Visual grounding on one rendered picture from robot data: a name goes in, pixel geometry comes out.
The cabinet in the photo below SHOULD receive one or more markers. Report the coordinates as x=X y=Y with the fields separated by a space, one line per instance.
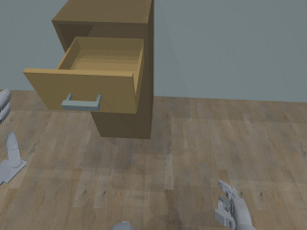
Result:
x=115 y=19

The right robot hand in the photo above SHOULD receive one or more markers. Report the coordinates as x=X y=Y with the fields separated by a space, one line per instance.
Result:
x=231 y=213

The drawer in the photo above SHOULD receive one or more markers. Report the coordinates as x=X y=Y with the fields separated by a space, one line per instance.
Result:
x=108 y=66

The handle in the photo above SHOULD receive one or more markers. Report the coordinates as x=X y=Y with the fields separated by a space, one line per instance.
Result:
x=81 y=105

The left robot hand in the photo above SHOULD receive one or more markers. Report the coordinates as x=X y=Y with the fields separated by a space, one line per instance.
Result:
x=9 y=168

